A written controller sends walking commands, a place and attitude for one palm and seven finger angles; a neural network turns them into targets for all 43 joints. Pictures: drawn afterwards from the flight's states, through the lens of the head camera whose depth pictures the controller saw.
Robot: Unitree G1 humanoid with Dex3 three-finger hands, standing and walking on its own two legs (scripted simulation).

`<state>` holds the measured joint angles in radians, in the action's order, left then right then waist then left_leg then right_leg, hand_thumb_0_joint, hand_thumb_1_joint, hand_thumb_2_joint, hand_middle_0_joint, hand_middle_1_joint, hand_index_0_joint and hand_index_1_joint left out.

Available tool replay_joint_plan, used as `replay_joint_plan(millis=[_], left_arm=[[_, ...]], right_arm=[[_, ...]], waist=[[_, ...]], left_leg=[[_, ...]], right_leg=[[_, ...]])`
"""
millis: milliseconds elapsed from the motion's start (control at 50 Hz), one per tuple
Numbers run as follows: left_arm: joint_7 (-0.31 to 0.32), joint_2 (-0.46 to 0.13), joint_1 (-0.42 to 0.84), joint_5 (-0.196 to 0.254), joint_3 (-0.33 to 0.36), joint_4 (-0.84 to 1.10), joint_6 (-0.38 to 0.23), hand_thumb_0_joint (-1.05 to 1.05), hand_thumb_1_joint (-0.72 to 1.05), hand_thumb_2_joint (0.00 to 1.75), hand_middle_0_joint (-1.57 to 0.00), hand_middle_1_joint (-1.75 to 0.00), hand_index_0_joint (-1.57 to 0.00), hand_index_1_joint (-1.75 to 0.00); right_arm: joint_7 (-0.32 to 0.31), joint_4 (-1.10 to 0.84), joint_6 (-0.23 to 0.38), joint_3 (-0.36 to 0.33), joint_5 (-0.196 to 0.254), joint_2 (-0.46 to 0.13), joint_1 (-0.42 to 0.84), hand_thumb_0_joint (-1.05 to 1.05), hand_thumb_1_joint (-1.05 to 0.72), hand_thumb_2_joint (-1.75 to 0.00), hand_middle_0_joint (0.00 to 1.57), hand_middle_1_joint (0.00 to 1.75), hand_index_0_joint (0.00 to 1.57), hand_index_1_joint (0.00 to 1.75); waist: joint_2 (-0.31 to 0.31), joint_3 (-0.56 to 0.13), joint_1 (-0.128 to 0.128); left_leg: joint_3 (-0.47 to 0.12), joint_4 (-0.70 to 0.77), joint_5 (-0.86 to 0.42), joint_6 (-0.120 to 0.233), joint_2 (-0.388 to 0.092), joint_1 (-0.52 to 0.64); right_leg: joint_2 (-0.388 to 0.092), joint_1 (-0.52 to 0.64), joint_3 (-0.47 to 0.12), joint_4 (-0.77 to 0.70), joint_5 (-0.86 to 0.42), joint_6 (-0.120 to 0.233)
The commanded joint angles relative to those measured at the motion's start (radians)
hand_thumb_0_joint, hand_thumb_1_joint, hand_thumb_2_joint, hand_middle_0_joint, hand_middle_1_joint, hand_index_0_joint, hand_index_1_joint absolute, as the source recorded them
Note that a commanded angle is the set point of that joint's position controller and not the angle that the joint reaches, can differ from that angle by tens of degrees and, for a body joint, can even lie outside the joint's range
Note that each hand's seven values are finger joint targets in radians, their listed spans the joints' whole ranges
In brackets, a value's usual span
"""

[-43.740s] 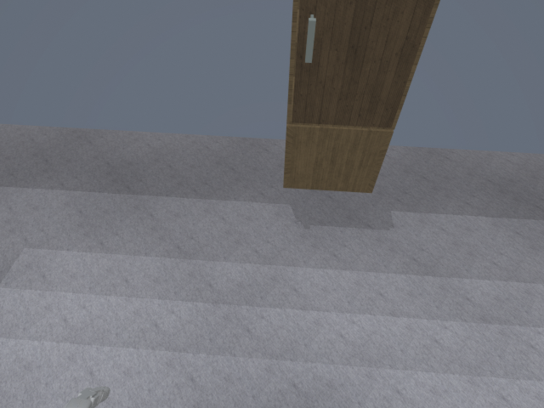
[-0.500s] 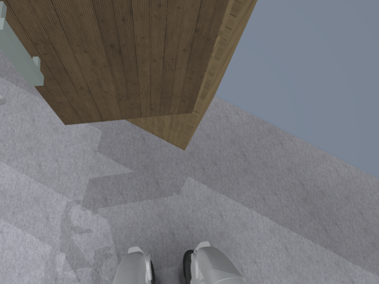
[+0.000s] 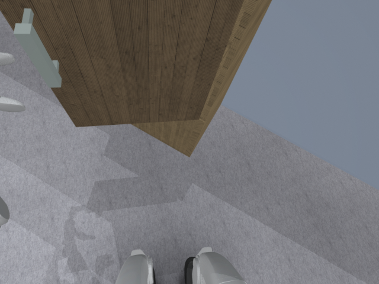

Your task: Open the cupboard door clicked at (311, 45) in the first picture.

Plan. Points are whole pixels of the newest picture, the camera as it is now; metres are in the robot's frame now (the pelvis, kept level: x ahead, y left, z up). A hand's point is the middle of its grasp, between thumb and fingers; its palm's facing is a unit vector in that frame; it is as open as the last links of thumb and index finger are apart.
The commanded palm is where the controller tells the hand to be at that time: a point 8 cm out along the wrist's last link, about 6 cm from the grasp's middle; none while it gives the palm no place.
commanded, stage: move the hooked fingers beside the handle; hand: left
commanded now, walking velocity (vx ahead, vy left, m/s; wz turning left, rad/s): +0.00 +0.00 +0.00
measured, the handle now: (42, 51) +0.55 +0.26 +0.07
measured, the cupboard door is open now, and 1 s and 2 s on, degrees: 37 37 37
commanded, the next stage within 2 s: slide the fingers in behind the handle in 0.10 s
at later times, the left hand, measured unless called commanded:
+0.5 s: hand (11, 71) +0.50 +0.30 +0.07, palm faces +0.07 -1.00 +0.00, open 14.0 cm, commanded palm +0.48 +0.33 +0.07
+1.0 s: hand (29, 71) +0.50 +0.27 +0.07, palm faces +0.07 -1.00 -0.01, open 14.0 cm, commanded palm +0.48 +0.30 +0.07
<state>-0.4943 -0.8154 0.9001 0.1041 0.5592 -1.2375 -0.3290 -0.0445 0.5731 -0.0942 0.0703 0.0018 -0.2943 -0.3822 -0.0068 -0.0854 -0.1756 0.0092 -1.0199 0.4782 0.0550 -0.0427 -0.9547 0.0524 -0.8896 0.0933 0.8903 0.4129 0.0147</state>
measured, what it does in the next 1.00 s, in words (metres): stands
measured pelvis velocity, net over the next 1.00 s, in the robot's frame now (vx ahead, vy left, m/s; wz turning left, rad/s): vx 0.00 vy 0.00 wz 0.00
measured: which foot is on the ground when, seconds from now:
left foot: down 0.00-1.00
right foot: down 0.00-1.00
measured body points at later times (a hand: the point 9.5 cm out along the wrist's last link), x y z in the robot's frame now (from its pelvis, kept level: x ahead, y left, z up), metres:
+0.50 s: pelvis +0.00 +0.00 +0.00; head +0.16 +0.05 +0.42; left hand +0.49 +0.35 +0.07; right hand -0.02 -0.27 -0.09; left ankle -0.01 +0.08 -0.68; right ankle +0.00 -0.12 -0.68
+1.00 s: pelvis +0.00 +0.00 +0.00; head +0.15 +0.04 +0.43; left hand +0.49 +0.32 +0.08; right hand +0.01 -0.27 -0.10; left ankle -0.01 +0.08 -0.68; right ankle +0.00 -0.12 -0.68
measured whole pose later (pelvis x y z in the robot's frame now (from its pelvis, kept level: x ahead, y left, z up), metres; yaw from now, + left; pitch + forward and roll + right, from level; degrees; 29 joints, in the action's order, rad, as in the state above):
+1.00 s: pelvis +0.00 +0.00 +0.00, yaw +0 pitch +23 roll -5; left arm -0.39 -0.68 0.88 0.12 0.48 -1.17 -0.35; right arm -0.03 0.59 -0.11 0.06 0.00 -0.28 -0.40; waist -0.02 -0.10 -0.17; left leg 0.01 -1.01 0.48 0.05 -0.04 -0.93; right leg 0.05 -0.87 0.08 0.89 0.42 0.02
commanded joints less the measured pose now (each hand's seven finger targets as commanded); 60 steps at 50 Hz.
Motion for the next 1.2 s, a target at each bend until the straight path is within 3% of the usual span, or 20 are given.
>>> replay_joint_plan(millis=[0, 20, 120, 180, 220, 280, 320, 400, 420, 480, 540, 560, 640, 720, 760, 820, 860, 1020, 1140, 1180], left_arm=[[0.001, -0.359, 0.369, 0.029, 0.053, 0.190, -0.072, 0.00, -0.50, 0.30, -0.30, -1.20, -0.30, -1.20], [-0.003, -0.373, 0.377, 0.027, 0.055, 0.163, -0.062, 0.00, -0.50, 0.30, -0.30, -1.20, -0.30, -1.20], [-0.016, -0.411, 0.418, 0.008, 0.048, 0.156, -0.056, 0.00, -0.50, 0.30, -0.30, -1.20, -0.30, -1.20], [-0.025, -0.386, 0.431, 0.022, 0.039, 0.187, -0.070, 0.00, -0.50, 0.30, -0.30, -1.20, -0.30, -1.20], [-0.034, -0.340, 0.434, 0.035, 0.011, 0.185, -0.062, 0.00, -0.50, 0.30, -0.30, -1.20, -0.30, -1.20], [-0.035, -0.327, 0.434, 0.041, 0.008, 0.205, -0.053, 0.00, -0.50, 0.30, -0.30, -1.20, -0.30, -1.20], [-0.020, -0.291, 0.430, 0.041, -0.010, 0.215, -0.042, 0.00, -0.50, 0.30, -0.30, -1.20, -0.30, -1.20], [0.026, -0.324, 0.400, 0.027, 0.030, 0.221, -0.040, 0.00, -0.50, 0.30, -0.30, -1.20, -0.30, -1.20], [0.035, -0.285, 0.410, 0.026, -0.002, 0.223, -0.040, 0.00, -0.50, 0.30, -0.30, -1.20, -0.30, -1.20], [0.065, -0.326, 0.410, 0.013, 0.033, 0.247, -0.058, 0.00, -0.50, 0.30, -0.30, -1.20, -0.30, -1.20], [0.074, -0.305, 0.409, 0.014, 0.022, 0.242, -0.070, 0.00, -0.50, 0.30, -0.30, -1.20, -0.30, -1.20], [0.074, -0.302, 0.417, 0.012, 0.017, 0.252, -0.075, 0.00, -0.50, 0.30, -0.30, -1.20, -0.30, -1.20], [0.064, -0.217, 0.414, 0.035, -0.031, 0.255, -0.082, 0.00, -0.50, 0.30, -0.30, -1.20, -0.30, -1.20], [0.067, -0.213, 0.400, 0.040, -0.025, 0.253, -0.080, 0.00, -0.50, 0.30, -0.30, -1.20, -0.30, -1.20], [0.069, -0.183, 0.413, 0.046, -0.040, 0.286, -0.088, 0.00, -0.50, 0.30, -0.30, -1.20, -0.30, -1.20], [0.078, -0.141, 0.405, 0.050, -0.067, 0.264, -0.080, 0.00, -0.50, 0.30, -0.30, -1.20, -0.30, -1.20], [0.091, -0.173, 0.380, 0.048, -0.033, 0.282, -0.084, 0.00, -0.50, 0.30, -0.30, -1.20, -0.30, -1.20], [0.135, -0.173, 0.339, 0.034, -0.016, 0.280, -0.094, 0.00, -0.50, 0.30, -0.30, -1.20, -0.30, -1.20], [0.135, -0.090, 0.387, 0.043, -0.080, 0.276, -0.106, 0.00, -0.50, 0.30, -0.30, -1.20, -0.30, -1.20], [0.139, -0.134, 0.359, 0.039, -0.043, 0.242, -0.102, 0.00, -0.50, 0.30, -0.30, -1.20, -0.30, -1.20]], right_arm=[[-0.014, -0.020, 0.010, -0.082, -0.003, -0.211, -0.200, 0.00, -0.90, -0.90, 0.20, 0.30, 0.20, 0.30], [-0.016, -0.018, 0.011, -0.079, -0.001, -0.213, -0.198, 0.00, -0.90, -0.90, 0.20, 0.30, 0.20, 0.30], [-0.024, -0.023, 0.010, -0.066, 0.002, -0.215, -0.201, 0.00, -0.90, -0.90, 0.20, 0.30, 0.20, 0.30], [-0.023, -0.013, 0.008, -0.072, -0.002, -0.219, -0.215, 0.00, -0.90, -0.90, 0.20, 0.30, 0.20, 0.30], [-0.020, -0.006, 0.003, -0.071, -0.001, -0.218, -0.220, 0.00, -0.90, -0.90, 0.20, 0.30, 0.20, 0.30], [-0.018, -0.001, -0.003, -0.074, -0.003, -0.218, -0.229, 0.00, -0.90, -0.90, 0.20, 0.30, 0.20, 0.30], [-0.013, 0.001, -0.008, -0.075, -0.004, -0.211, -0.231, 0.00, -0.90, -0.90, 0.20, 0.30, 0.20, 0.30], [-0.009, -0.008, -0.007, -0.079, -0.008, -0.210, -0.234, 0.00, -0.90, -0.90, 0.20, 0.30, 0.20, 0.30], [-0.006, -0.012, -0.009, -0.074, -0.005, -0.203, -0.229, 0.00, -0.90, -0.90, 0.20, 0.30, 0.20, 0.30], [-0.005, -0.015, -0.003, -0.077, -0.010, -0.205, -0.230, 0.00, -0.90, -0.90, 0.20, 0.30, 0.20, 0.30], [-0.003, -0.014, -0.002, -0.077, -0.009, -0.204, -0.226, 0.00, -0.90, -0.90, 0.20, 0.30, 0.20, 0.30], [-0.003, -0.011, -0.003, -0.077, -0.009, -0.202, -0.225, 0.00, -0.90, -0.90, 0.20, 0.30, 0.20, 0.30], [-0.001, -0.006, -0.007, -0.078, -0.007, -0.197, -0.225, 0.00, -0.90, -0.90, 0.20, 0.30, 0.20, 0.30], [-0.003, 0.002, -0.008, -0.084, -0.007, -0.197, -0.225, 0.00, -0.90, -0.90, 0.20, 0.30, 0.20, 0.30], [0.001, 0.007, -0.009, -0.085, -0.009, -0.191, -0.222, 0.00, -0.90, -0.90, 0.20, 0.30, 0.20, 0.30], [0.002, 0.008, -0.012, -0.084, -0.005, -0.187, -0.217, 0.00, -0.90, -0.90, 0.20, 0.30, 0.20, 0.30], [0.003, 0.004, -0.010, -0.088, -0.006, -0.187, -0.216, 0.00, -0.90, -0.90, 0.20, 0.30, 0.20, 0.30], [0.011, -0.018, -0.007, -0.090, -0.005, -0.180, -0.201, 0.00, -0.90, -0.90, 0.20, 0.30, 0.20, 0.30], [0.010, -0.014, -0.005, -0.085, 0.000, -0.171, -0.189, 0.00, -0.90, -0.90, 0.20, 0.30, 0.20, 0.30], [0.006, -0.011, -0.002, -0.088, 0.000, -0.178, -0.191, 0.00, -0.90, -0.90, 0.20, 0.30, 0.20, 0.30]], waist=[[-0.227, -0.486, -0.002], [-0.191, -0.451, -0.009], [-0.238, -0.458, -0.009], [-0.285, -0.518, -0.013], [-0.263, -0.509, -0.023], [-0.291, -0.530, -0.011], [-0.274, -0.516, -0.017], [-0.243, -0.513, 0.003], [-0.248, -0.496, -0.009], [-0.262, -0.516, 0.005], [-0.238, -0.494, -0.005], [-0.271, -0.506, -0.002], [-0.257, -0.502, -0.014], [-0.221, -0.501, -0.010], [-0.268, -0.532, -0.006], [-0.216, -0.484, -0.016], [-0.250, -0.520, 0.008], [-0.178, -0.497, 0.020], [-0.196, -0.458, -0.005], [-0.163, -0.468, 0.006]], left_leg=[[-0.093, 0.079, -0.574, -0.033, -0.010, 0.457], [-0.088, 0.080, -0.528, -0.025, -0.008, 0.407], [-0.092, 0.073, -0.496, -0.025, -0.005, 0.388], [-0.113, 0.061, -0.594, -0.042, -0.016, 0.486], [-0.119, 0.060, -0.592, -0.041, -0.019, 0.495], [-0.132, 0.065, -0.635, -0.051, -0.021, 0.535], [-0.129, 0.070, -0.626, -0.047, -0.021, 0.535], [-0.126, 0.081, -0.607, -0.046, -0.017, 0.501], [-0.114, 0.084, -0.571, -0.039, -0.015, 0.489], [-0.114, 0.088, -0.583, -0.044, -0.014, 0.495], [-0.107, 0.085, -0.572, -0.038, -0.013, 0.477], [-0.109, 0.087, -0.595, -0.044, -0.015, 0.500], [-0.114, 0.086, -0.614, -0.044, -0.017, 0.536], [-0.110, 0.090, -0.607, -0.040, -0.015, 0.519], [-0.110, 0.082, -0.658, -0.047, -0.016, 0.561], [-0.108, 0.092, -0.618, -0.041, -0.014, 0.523], [-0.108, 0.090, -0.666, -0.047, -0.014, 0.550], [-0.085, 0.098, -0.598, -0.032, -0.003, 0.465], [-0.077, 0.098, -0.541, -0.026, 0.000, 0.459], [-0.077, 0.098, -0.516, -0.025, 0.002, 0.428]], right_leg=[[0.025, 0.120, -0.049, -0.051, -0.318, 0.008], [0.024, 0.131, -0.051, -0.054, -0.310, 0.005], [0.023, 0.109, -0.051, -0.041, -0.283, 0.007], [0.026, 0.050, -0.040, -0.031, -0.289, 0.009], [0.027, 0.030, -0.035, -0.035, -0.278, 0.006], [0.025, 0.015, -0.028, -0.036, -0.275, 0.009], [0.026, 0.013, -0.026, -0.044, -0.272, 0.007], [0.027, 0.057, -0.027, -0.044, -0.279, 0.009], [0.027, 0.052, -0.031, -0.049, -0.273, 0.006], [0.027, 0.081, -0.033, -0.045, -0.285, 0.011], [0.028, 0.091, -0.038, -0.046, -0.297, 0.011], [0.028, 0.086, -0.038, -0.046, -0.303, 0.009], [0.030, 0.064, -0.034, -0.052, -0.299, 0.012], [0.029, 0.092, -0.037, -0.055, -0.317, 0.008], [0.027, 0.077, -0.039, -0.053, -0.333, 0.008], [0.027, 0.085, -0.035, -0.058, -0.324, 0.006], [0.026, 0.099, -0.038, -0.052, -0.345, 0.011], [0.023, 0.189, -0.050, -0.051, -0.384, 0.007], [0.022, 0.156, -0.056, -0.056, -0.358, 0.006], [0.020, 0.179, -0.061, -0.055, -0.352, 0.006]])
